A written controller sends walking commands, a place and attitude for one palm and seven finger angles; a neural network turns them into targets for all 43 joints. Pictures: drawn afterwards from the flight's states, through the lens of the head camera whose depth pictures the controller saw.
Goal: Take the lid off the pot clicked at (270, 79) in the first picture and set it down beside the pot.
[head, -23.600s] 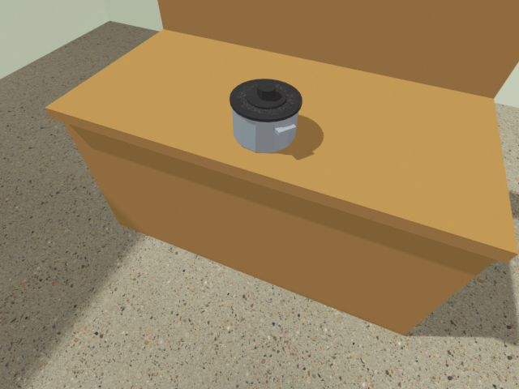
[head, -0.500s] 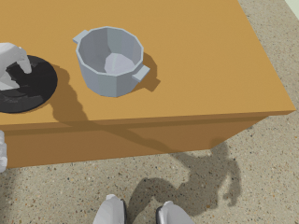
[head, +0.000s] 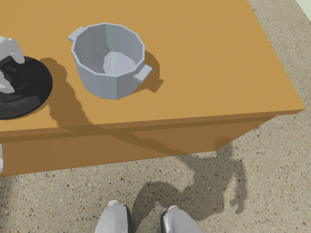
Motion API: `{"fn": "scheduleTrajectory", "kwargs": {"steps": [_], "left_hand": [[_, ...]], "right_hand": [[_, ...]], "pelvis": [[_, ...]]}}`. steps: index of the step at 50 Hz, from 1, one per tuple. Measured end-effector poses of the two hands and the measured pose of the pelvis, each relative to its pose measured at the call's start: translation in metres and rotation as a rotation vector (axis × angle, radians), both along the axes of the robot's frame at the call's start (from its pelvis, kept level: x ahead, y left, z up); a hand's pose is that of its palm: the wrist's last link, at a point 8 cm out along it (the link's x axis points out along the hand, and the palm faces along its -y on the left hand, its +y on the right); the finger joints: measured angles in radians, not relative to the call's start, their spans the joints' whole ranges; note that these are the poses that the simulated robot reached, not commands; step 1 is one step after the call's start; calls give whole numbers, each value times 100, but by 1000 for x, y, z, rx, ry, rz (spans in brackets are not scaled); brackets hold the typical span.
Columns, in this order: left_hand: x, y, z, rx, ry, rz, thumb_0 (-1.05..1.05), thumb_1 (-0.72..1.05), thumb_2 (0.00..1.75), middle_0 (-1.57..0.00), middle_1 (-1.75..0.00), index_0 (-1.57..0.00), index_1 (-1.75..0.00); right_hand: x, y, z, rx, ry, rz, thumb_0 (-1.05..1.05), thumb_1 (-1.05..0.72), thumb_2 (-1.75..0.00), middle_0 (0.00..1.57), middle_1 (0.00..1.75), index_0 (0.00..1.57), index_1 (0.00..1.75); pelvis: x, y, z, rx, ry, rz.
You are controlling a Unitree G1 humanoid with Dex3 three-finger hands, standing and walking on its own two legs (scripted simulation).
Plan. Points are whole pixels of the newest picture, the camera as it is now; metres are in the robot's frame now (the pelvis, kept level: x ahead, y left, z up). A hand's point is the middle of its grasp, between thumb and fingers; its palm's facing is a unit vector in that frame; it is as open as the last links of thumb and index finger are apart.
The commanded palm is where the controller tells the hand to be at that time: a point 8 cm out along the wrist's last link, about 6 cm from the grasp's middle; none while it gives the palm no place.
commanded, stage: open the fingers wide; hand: left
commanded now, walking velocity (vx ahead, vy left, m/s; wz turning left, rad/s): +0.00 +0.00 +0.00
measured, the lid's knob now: (5, 78) +0.50 +0.34 +0.00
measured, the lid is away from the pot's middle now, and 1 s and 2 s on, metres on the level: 0.26 0.26 0.26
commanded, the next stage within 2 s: raise the empty hand in 0.22 s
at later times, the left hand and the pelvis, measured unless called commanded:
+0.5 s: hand out of the picture +0.50 +0.33 +0.04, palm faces -0.42 -0.15 -0.89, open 10.9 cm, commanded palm +0.55 +0.30 +0.11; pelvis +0.00 +0.00 +0.00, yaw +1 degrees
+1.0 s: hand out of the picture +0.49 +0.33 +0.10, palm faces -0.43 -0.14 -0.89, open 11.0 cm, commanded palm +0.54 +0.32 +0.16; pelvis +0.01 -0.02 +0.02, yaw +2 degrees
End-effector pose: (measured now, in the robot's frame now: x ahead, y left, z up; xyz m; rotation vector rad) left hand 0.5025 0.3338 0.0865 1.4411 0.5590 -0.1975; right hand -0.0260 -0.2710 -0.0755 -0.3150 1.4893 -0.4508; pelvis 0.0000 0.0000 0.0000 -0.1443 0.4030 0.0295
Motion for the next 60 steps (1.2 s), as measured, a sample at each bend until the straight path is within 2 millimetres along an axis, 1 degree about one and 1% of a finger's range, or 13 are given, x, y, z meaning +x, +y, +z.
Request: {"fn": "scheduleTrajectory", "kwargs": {"steps": [9,14,18,23,31,38,42,54,60], "left_hand": [[4,4,3,9,6,12,0,6,56,-34,-93,-34,-92],[2,3,0,6,24,17,0,5,56,-33,-92,-33,-92],[2,-1,1,11,11,-3,0,4,56,-33,-92,-33,-91],[1,-5,12,-4,-31,-2,0,4,56,-33,-92,-33,-92],[-3,3,28,24,-23,60,0,5,56,-33,-92,-33,-92],[-7,2,47,1,-11,57,0,4,56,-33,-92,-33,-92],[-8,0,57,17,-13,41,0,4,56,-33,-92,-33,-92],[-9,-1,76,10,-26,49,0,4,56,-33,-92,-33,-92],[-7,-1,90,20,-33,54,0,4,56,-33,-92,-33,-92]], "right_hand": [[-4,4,0,13,35,-14,0,-90,-90,21,30,21,30],[-1,3,-1,18,33,-9,0,-90,-90,21,30,21,30],[3,1,-2,15,27,0,0,-90,-90,21,30,21,30],[9,-2,-1,14,7,5,0,-90,-90,21,30,21,30],[16,-8,1,18,-32,15,0,-90,-90,21,30,21,30],[18,-12,3,19,-41,13,0,-90,-90,21,30,21,30],[20,-14,3,22,-46,15,0,-90,-90,21,30,21,30],[30,-20,5,34,-67,16,0,-90,-90,21,30,21,30],[36,-24,8,36,-71,19,0,-90,-90,21,30,21,30]], "pelvis": [[3,1,1,-4,8,5],[3,0,0,-2,5,10],[3,-1,0,-3,6,14],[3,-4,2,0,-2,16],[3,-8,5,7,-22,19],[6,-11,10,16,-42,22],[8,-13,12,20,-51,24],[12,-19,18,35,-69,20],[17,-22,21,39,-75,23]]}}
